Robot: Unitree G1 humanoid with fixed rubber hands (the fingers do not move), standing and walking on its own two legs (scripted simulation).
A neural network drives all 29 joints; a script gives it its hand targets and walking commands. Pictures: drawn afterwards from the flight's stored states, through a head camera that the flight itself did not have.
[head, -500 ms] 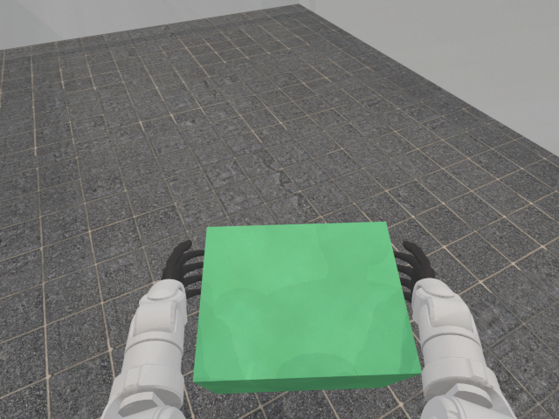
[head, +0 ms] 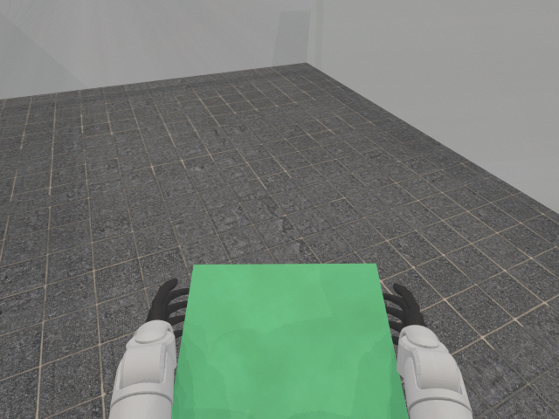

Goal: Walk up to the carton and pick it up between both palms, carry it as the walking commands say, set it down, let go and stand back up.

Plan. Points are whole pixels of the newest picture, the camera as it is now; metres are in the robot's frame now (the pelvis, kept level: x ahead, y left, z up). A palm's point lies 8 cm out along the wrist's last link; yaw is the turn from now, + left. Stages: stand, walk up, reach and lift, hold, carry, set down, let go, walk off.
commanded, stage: reach and lift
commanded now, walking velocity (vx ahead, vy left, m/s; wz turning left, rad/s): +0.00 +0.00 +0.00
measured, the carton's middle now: (285, 354) +0.28 +0.01 -0.06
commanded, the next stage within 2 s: hold in 0.96 s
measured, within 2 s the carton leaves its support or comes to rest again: neither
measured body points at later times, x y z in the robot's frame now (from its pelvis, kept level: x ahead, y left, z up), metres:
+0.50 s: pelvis -0.02 +0.01 +0.00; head -0.06 +0.01 +0.45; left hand +0.28 +0.19 +0.03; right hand +0.28 -0.19 +0.03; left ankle +0.00 +0.12 -0.75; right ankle +0.00 -0.11 -0.75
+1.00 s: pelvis -0.01 +0.00 +0.00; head -0.06 +0.01 +0.45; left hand +0.28 +0.18 +0.02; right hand +0.27 -0.20 +0.03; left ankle +0.00 +0.12 -0.75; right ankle +0.00 -0.11 -0.75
